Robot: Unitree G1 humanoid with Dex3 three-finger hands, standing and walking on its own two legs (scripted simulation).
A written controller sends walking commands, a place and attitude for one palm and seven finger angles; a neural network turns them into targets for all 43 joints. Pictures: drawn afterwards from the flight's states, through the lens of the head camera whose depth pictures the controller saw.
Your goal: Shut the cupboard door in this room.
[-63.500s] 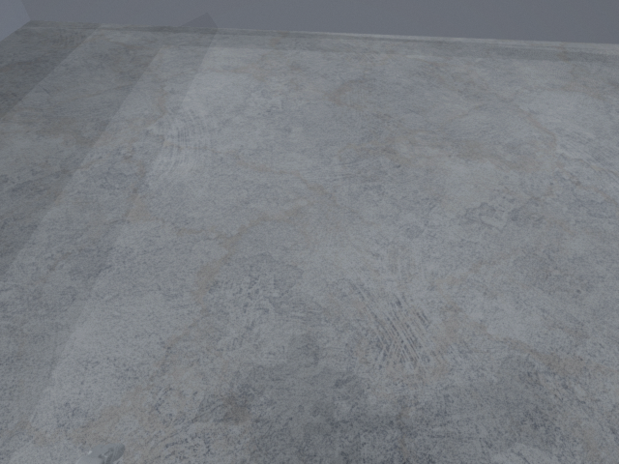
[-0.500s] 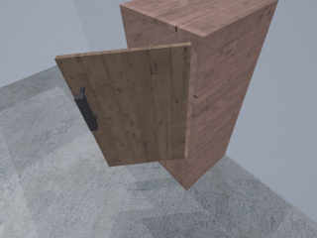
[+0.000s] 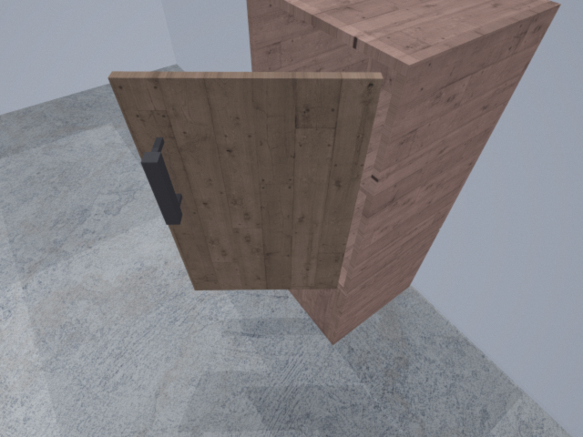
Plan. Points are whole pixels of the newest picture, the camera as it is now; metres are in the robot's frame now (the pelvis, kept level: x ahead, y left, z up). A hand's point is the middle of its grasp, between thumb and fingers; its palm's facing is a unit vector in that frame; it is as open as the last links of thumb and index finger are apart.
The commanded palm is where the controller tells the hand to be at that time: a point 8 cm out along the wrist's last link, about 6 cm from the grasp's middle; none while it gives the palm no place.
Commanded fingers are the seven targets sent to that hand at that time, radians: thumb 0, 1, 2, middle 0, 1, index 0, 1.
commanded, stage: shuffle to correct the standing spot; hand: left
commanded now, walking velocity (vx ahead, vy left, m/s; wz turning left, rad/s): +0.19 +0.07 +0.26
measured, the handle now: (166, 182) +0.48 +0.25 +0.06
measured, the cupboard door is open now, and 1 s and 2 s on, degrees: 55 55 55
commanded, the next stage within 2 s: come to a stop and stand still in 0.02 s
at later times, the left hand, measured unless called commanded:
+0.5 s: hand out of the picture +0.15 +0.16 -0.16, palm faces +0.08 -0.96 -0.26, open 7.3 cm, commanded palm none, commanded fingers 0.00 0.90 0.90 -0.20 -0.30 -0.20 -0.30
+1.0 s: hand out of the picture +0.01 +0.18 -0.17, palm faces +0.13 -0.97 -0.18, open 7.4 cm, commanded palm none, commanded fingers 0.00 0.90 0.90 -0.20 -0.30 -0.20 -0.30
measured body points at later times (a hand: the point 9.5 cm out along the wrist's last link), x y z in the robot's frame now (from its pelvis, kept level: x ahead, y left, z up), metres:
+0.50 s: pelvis +0.07 -0.03 +0.00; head +0.12 -0.06 +0.44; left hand +0.14 +0.21 -0.13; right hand +0.10 -0.25 -0.17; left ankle -0.01 +0.11 -0.66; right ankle +0.10 -0.09 -0.73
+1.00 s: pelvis +0.03 +0.00 +0.01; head +0.03 +0.01 +0.46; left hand +0.00 +0.23 -0.15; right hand +0.08 -0.22 -0.14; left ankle +0.01 +0.11 -0.73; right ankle +0.05 -0.10 -0.71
